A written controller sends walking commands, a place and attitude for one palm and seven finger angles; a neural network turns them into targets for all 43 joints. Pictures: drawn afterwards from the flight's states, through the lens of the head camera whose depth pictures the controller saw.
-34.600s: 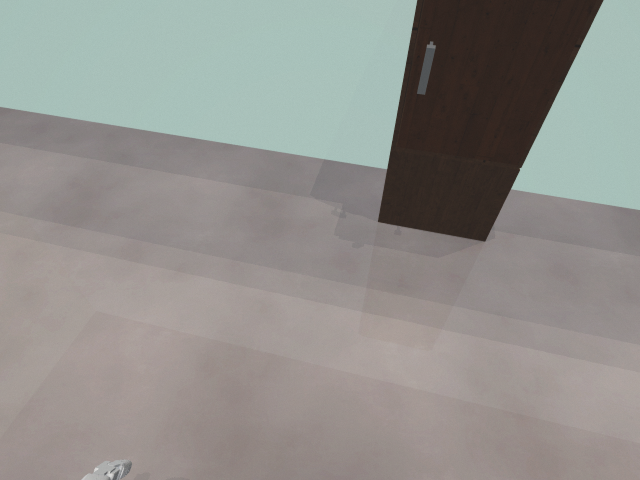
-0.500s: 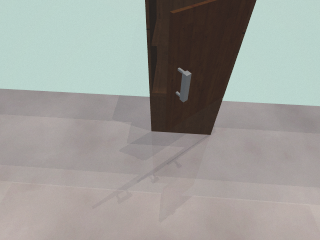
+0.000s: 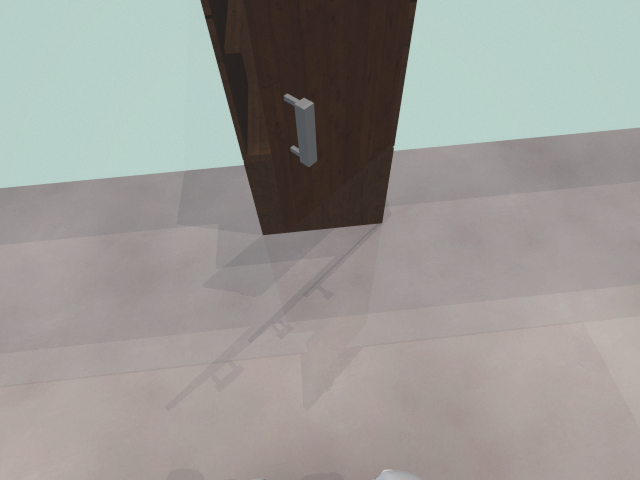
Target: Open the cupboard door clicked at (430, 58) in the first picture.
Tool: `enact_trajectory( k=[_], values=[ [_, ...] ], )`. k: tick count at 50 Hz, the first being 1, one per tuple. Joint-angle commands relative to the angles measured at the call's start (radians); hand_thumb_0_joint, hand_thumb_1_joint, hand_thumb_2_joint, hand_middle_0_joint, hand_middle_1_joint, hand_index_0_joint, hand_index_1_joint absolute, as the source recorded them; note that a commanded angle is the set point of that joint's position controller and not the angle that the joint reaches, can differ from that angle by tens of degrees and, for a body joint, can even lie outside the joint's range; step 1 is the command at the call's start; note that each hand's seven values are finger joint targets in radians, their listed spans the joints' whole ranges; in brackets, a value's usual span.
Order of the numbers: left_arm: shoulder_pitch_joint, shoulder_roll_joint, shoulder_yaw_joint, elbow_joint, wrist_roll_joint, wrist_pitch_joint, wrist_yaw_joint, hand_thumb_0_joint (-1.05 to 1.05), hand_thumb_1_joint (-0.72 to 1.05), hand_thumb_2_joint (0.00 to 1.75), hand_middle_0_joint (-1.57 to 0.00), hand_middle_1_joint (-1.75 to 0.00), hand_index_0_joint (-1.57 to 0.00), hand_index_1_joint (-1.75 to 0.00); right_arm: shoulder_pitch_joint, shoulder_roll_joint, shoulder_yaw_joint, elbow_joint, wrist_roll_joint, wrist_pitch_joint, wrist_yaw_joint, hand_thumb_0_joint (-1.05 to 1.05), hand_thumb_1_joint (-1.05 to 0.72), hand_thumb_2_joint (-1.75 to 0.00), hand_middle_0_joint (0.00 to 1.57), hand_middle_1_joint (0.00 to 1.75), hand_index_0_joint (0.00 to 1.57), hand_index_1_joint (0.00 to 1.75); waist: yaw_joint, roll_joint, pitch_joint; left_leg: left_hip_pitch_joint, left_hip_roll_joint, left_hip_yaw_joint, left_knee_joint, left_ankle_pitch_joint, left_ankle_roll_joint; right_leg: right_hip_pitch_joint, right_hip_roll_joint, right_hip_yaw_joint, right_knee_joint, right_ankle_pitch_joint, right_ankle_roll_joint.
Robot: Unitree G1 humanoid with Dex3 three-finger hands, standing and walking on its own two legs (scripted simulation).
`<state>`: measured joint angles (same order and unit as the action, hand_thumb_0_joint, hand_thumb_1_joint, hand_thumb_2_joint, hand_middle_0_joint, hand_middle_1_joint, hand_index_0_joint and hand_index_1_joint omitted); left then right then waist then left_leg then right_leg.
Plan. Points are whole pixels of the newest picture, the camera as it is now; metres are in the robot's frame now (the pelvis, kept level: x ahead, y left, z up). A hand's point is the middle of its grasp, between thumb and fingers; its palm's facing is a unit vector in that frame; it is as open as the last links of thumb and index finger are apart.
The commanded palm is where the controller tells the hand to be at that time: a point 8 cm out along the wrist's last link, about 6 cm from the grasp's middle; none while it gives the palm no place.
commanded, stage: walk to a spot facing it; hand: left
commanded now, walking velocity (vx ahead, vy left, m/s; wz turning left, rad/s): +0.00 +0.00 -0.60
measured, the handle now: (299, 130) +0.72 +0.10 -0.03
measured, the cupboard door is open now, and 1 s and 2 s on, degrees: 41 41 41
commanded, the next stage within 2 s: none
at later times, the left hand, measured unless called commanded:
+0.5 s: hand out of the picture +0.10 +0.17 -0.16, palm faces -0.19 -0.95 -0.23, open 7.4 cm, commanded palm none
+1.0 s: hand (286, 382) +0.26 +0.08 -0.15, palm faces -0.58 -0.76 -0.29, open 7.4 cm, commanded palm none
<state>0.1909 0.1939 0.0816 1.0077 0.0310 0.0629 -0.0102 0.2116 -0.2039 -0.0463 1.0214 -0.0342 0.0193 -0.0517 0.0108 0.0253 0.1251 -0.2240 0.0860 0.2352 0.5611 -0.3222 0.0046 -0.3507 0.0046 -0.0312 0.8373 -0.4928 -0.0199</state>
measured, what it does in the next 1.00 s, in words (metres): steps on the spot, turning right: left foot, then right foot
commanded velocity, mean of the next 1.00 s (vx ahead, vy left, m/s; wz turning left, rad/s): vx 0.00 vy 0.00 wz -0.60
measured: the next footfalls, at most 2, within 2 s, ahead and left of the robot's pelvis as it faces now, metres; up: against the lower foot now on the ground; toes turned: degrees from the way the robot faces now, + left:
left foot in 0.58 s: +0.11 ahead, +0.11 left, +0.00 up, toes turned -20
right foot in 0.94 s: +0.00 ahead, -0.14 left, +0.00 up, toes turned -37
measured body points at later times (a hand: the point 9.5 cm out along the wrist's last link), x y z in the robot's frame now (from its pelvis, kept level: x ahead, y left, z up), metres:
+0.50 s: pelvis +0.02 -0.02 +0.01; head +0.09 -0.03 +0.45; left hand +0.11 +0.22 -0.14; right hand +0.11 -0.29 -0.12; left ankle +0.05 +0.12 -0.69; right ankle -0.01 -0.11 -0.73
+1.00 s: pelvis +0.03 -0.02 -0.01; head +0.08 -0.07 +0.44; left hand +0.29 +0.12 -0.13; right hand -0.11 -0.26 -0.16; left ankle +0.06 +0.12 -0.70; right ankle -0.03 -0.12 -0.73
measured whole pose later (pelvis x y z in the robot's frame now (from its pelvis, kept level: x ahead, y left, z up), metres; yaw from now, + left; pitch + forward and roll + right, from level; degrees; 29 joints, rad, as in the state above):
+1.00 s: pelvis +0.03 -0.02 -0.01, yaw -35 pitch +1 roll -1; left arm 0.09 0.26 0.06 0.89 0.02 0.01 -0.02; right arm 0.26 -0.28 -0.05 0.93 -0.01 0.06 -0.03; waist -0.03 0.05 0.14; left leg -0.33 0.14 0.10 0.90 -0.53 -0.06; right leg -0.30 0.00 -0.04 0.62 -0.31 -0.01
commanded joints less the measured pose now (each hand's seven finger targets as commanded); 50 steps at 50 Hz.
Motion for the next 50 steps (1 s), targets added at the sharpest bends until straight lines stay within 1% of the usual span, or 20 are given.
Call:
enact_trajectory(
  k=[1,2,3,4,6,10,21,26,27,28,29,31,35,41,45,46,47,48,49,50],
  values=[
    [0.068,0.061,0.020,-0.074,-0.006,-0.025,-0.007,0.00,0.90,0.90,-0.20,-0.30,-0.20,-0.30,-0.018,-0.195,-0.044,-0.076,-0.004,-0.013,-0.001,0.00,-0.90,-0.90,0.20,0.30,0.20,0.30,0.028,0.060,-0.126,0.055,0.272,-0.156,-0.095,0.393,0.094,0.065,-0.030,-0.031,-0.165,0.100,0.015],
    [0.117,0.082,0.025,-0.061,-0.004,-0.031,-0.005,0.00,0.90,0.90,-0.20,-0.30,-0.20,-0.30,-0.038,-0.195,-0.047,-0.086,0.004,-0.009,0.002,0.00,-0.90,-0.90,0.20,0.30,0.20,0.30,0.057,0.007,-0.142,0.023,0.226,-0.106,0.013,0.336,0.051,0.153,-0.022,-0.034,-0.314,0.255,0.014],
    [0.159,0.161,0.038,-0.053,0.004,-0.042,0.004,0.00,0.90,0.90,-0.20,-0.30,-0.20,-0.30,-0.045,-0.156,-0.045,-0.106,0.018,-0.004,0.008,0.00,-0.90,-0.90,0.20,0.30,0.20,0.30,0.075,-0.211,-0.148,-0.096,0.119,-0.039,0.206,0.119,-0.010,0.240,-0.132,0.156,-0.476,0.469,-0.023],
    [0.176,0.261,0.058,-0.054,0.006,-0.048,0.019,0.00,0.90,0.90,-0.20,-0.30,-0.20,-0.30,-0.088,-0.099,-0.033,-0.158,0.023,-0.001,0.016,0.00,-0.90,-0.90,0.20,0.30,0.20,0.30,0.093,-0.444,-0.118,-0.330,-0.027,-0.044,0.443,-0.316,-0.060,0.301,-0.354,0.507,-0.527,0.762,-0.146],
    [0.160,0.243,0.056,-0.064,-0.009,-0.051,0.036,0.00,0.90,0.90,-0.20,-0.30,-0.20,-0.30,-0.109,-0.112,-0.039,-0.154,0.022,0.015,0.019,0.00,-0.90,-0.90,0.20,0.30,0.20,0.30,0.071,-0.225,-0.107,-0.380,0.004,-0.222,0.617,-0.259,-0.054,0.271,-0.351,0.465,-0.502,0.683,-0.227],
    [0.061,0.197,0.042,-0.111,-0.006,-0.057,0.043,0.00,0.90,0.90,-0.20,-0.30,-0.20,-0.30,-0.123,-0.095,-0.036,-0.157,0.022,0.014,0.026,0.00,-0.90,-0.90,0.20,0.30,0.20,0.30,0.023,-0.103,-0.146,-0.361,-0.006,-0.252,0.593,-0.109,-0.075,0.280,-0.236,0.376,-0.442,0.741,-0.181],
    [0.104,0.215,0.050,-0.130,-0.001,-0.051,0.033,0.00,0.90,0.90,-0.20,-0.30,-0.20,-0.30,-0.202,-0.094,-0.029,-0.219,0.033,0.001,0.013,0.00,-0.90,-0.90,0.20,0.30,0.20,0.30,0.042,-0.147,-0.167,-0.293,-0.065,-0.268,0.340,-0.126,-0.071,0.294,-0.196,0.465,-0.414,0.835,-0.191],
    [0.016,0.211,0.051,-0.155,-0.008,-0.043,0.031,0.00,0.90,0.90,-0.20,-0.30,-0.20,-0.30,-0.060,-0.100,-0.027,-0.189,0.041,-0.017,0.006,0.00,-0.90,-0.90,0.20,0.30,0.20,0.30,-0.034,-0.126,-0.204,0.001,-0.082,-0.268,-0.031,0.044,-0.053,0.133,-0.124,0.458,-0.328,0.753,-0.113],
    [-0.001,0.185,0.043,-0.168,-0.016,-0.041,0.028,0.00,0.90,0.90,-0.20,-0.30,-0.20,-0.30,-0.001,-0.136,-0.032,-0.173,0.037,-0.026,0.001,0.00,-0.90,-0.90,0.20,0.30,0.20,0.30,-0.061,-0.051,-0.228,0.176,-0.015,-0.307,-0.160,0.135,-0.034,0.006,-0.060,0.399,-0.263,0.595,-0.061],
    [0.024,0.124,0.032,-0.184,-0.028,-0.040,0.018,0.00,0.90,0.90,-0.20,-0.30,-0.20,-0.30,0.035,-0.234,-0.048,-0.176,0.020,-0.039,-0.003,0.00,-0.90,-0.90,0.20,0.30,0.20,0.30,-0.062,0.222,-0.253,0.313,0.261,-0.591,-0.265,0.256,0.061,-0.188,0.088,0.244,-0.082,0.134,0.008],
    [-0.005,0.135,0.026,-0.195,-0.018,-0.041,0.010,0.00,0.90,0.90,-0.20,-0.30,-0.20,-0.30,0.049,-0.276,-0.051,-0.182,0.015,-0.028,-0.008,0.00,-0.90,-0.90,0.20,0.30,0.20,0.30,-0.060,0.266,-0.213,0.242,0.423,-0.687,-0.266,0.445,0.168,-0.234,0.072,0.121,0.135,-0.165,0.051],
    [-0.009,0.157,0.035,-0.192,-0.002,-0.034,-0.004,0.00,0.90,0.90,-0.20,-0.30,-0.20,-0.30,-0.003,-0.215,-0.026,-0.211,0.001,-0.025,-0.008,0.00,-0.90,-0.90,0.20,0.30,0.20,0.30,-0.025,0.117,-0.131,0.087,0.359,-0.573,-0.270,0.437,0.194,-0.222,0.023,0.118,0.312,-0.083,0.074],
    [-0.012,0.124,0.025,-0.170,-0.011,-0.024,-0.028,0.00,0.90,0.90,-0.20,-0.30,-0.20,-0.30,-0.032,-0.182,-0.014,-0.222,0.004,-0.026,-0.006,0.00,-0.90,-0.90,0.20,0.30,0.20,0.30,0.005,0.171,-0.144,0.139,0.211,-0.284,-0.177,0.666,0.125,-0.219,-0.020,0.041,0.307,0.019,0.089],
    [-0.119,0.101,0.000,-0.197,-0.012,-0.028,-0.036,0.00,0.90,0.90,-0.20,-0.30,-0.20,-0.30,0.084,-0.220,-0.035,-0.174,0.002,-0.022,0.010,0.00,-0.90,-0.90,0.20,0.30,0.20,0.30,-0.052,0.200,-0.167,0.166,0.216,-0.184,-0.136,0.666,0.101,-0.077,-0.009,-0.056,-0.039,0.063,0.067],
    [-0.025,0.140,0.005,-0.169,-0.012,-0.039,-0.030,0.00,0.90,0.90,-0.20,-0.30,-0.20,-0.30,0.059,-0.240,-0.046,-0.178,0.012,-0.015,0.020,0.00,-0.90,-0.90,0.20,0.30,0.20,0.30,0.010,0.138,-0.198,0.070,0.211,-0.144,0.015,0.550,0.033,0.187,0.005,-0.070,-0.361,0.283,0.025],
    [0.057,0.205,0.017,-0.142,-0.007,-0.047,-0.020,0.00,0.90,0.90,-0.20,-0.30,-0.20,-0.30,0.045,-0.215,-0.044,-0.187,0.022,-0.015,0.026,0.00,-0.90,-0.90,0.20,0.30,0.20,0.30,0.052,0.007,-0.244,-0.065,0.167,-0.085,0.161,0.391,-0.020,0.379,-0.086,0.032,-0.426,0.490,-0.012],
    [0.131,0.319,0.047,-0.119,0.001,-0.055,0.000,0.00,0.90,0.90,-0.20,-0.30,-0.20,-0.30,-0.003,-0.121,-0.021,-0.236,0.030,-0.013,0.030,0.00,-0.90,-0.90,0.20,0.30,0.20,0.30,0.090,-0.343,-0.258,-0.354,0.010,-0.018,0.414,-0.236,-0.077,0.541,-0.356,0.389,-0.448,0.887,-0.125],
    [0.173,0.346,0.051,-0.105,-0.015,-0.053,0.015,0.00,0.90,0.90,-0.20,-0.30,-0.20,-0.30,-0.038,-0.153,-0.021,-0.247,0.029,-0.001,0.017,0.00,-0.90,-0.90,0.20,0.30,0.20,0.30,0.118,-0.320,-0.269,-0.390,-0.004,-0.174,0.567,-0.377,-0.072,0.486,-0.427,0.441,-0.424,1.032,-0.223],
    [0.130,0.319,0.039,-0.114,-0.016,-0.049,0.017,0.00,0.90,0.90,-0.20,-0.30,-0.20,-0.30,-0.019,-0.151,-0.021,-0.234,0.033,0.003,0.018,0.00,-0.90,-0.90,0.20,0.30,0.20,0.30,0.078,-0.238,-0.199,-0.398,0.023,-0.226,0.617,-0.299,-0.064,0.400,-0.392,0.372,-0.440,0.860,-0.234],
    [0.058,0.271,0.042,-0.135,-0.011,-0.042,0.030,0.00,0.90,0.90,-0.20,-0.30,-0.20,-0.30,-0.029,-0.138,-0.025,-0.222,0.028,0.009,0.017,0.00,-0.90,-0.90,0.20,0.30,0.20,0.30,0.052,-0.289,-0.186,-0.404,0.038,-0.230,0.617,-0.242,-0.070,0.368,-0.317,0.362,-0.446,0.766,-0.205]
  ],
)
